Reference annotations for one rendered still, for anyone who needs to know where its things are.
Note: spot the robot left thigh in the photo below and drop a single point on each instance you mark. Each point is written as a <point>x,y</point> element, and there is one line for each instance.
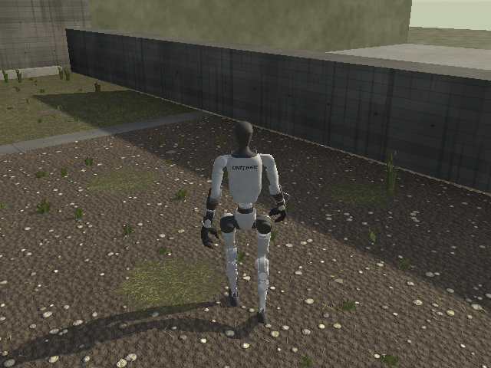
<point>228,229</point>

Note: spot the left robot upper arm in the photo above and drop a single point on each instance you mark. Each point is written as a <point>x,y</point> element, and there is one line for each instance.
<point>219,164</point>

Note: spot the left robot forearm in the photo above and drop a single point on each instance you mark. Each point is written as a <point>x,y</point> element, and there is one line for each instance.
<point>210,210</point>

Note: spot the right robot upper arm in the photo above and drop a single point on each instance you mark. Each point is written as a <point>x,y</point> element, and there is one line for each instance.
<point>272,173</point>

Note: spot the robot right foot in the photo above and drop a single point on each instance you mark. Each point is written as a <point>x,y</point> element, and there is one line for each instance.
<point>262,317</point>

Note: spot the robot right hand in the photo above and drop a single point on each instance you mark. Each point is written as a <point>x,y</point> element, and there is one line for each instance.
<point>275,211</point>

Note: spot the robot left hand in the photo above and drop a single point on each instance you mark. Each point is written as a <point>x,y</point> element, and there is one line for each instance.
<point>205,237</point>

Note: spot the right robot forearm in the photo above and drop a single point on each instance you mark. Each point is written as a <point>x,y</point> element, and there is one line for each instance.
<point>279,199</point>

